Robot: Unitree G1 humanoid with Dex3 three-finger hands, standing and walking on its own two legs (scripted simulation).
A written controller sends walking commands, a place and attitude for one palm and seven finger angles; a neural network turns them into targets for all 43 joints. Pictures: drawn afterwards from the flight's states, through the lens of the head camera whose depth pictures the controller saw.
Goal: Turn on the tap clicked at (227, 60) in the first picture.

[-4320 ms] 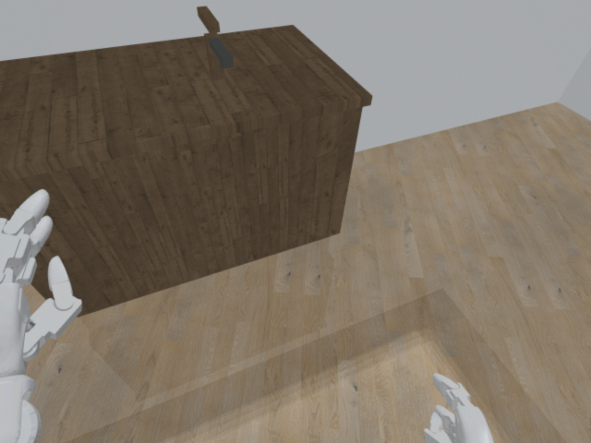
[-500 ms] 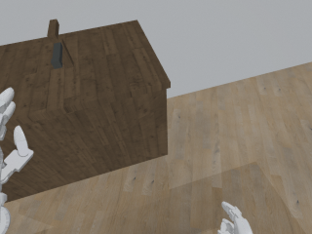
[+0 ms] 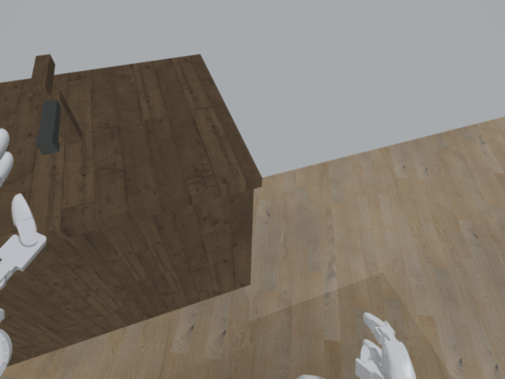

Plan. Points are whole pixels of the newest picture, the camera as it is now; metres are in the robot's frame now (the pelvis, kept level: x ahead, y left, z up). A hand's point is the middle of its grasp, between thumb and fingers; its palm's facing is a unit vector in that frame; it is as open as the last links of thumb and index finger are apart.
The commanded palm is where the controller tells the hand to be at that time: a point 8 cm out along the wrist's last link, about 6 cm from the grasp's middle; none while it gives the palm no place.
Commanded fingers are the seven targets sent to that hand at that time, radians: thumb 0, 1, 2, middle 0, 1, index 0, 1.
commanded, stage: take the last steps up to it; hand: left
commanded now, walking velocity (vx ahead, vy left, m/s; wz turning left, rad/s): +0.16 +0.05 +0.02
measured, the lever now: (47, 143) +0.49 +0.41 +0.08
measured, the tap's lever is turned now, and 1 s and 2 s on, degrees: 0 0 0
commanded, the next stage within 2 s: come to a stop and stand still in 0.04 s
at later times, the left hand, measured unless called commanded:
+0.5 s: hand (106, 212) +0.27 +0.19 +0.18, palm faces +0.36 -0.80 -0.47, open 7.4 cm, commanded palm +0.21 +0.25 +0.18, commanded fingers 0.00 0.90 0.90 -0.20 -0.30 -0.20 -0.30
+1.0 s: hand out of the picture +0.24 +0.31 +0.18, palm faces +0.48 -0.79 -0.38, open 7.4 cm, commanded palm +0.18 +0.32 +0.18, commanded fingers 0.00 0.90 0.90 -0.20 -0.30 -0.20 -0.30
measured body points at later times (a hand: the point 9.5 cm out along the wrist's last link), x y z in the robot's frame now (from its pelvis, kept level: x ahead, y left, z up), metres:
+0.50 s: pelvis +0.05 -0.03 +0.00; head +0.09 -0.05 +0.45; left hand +0.25 +0.23 +0.20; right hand +0.23 -0.29 -0.08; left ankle +0.06 +0.11 -0.71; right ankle +0.08 -0.11 -0.73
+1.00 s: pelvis +0.03 +0.03 +0.00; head +0.04 +0.05 +0.45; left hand +0.21 +0.35 +0.20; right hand +0.19 -0.15 -0.08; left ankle +0.06 +0.11 -0.73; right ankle +0.08 -0.10 -0.73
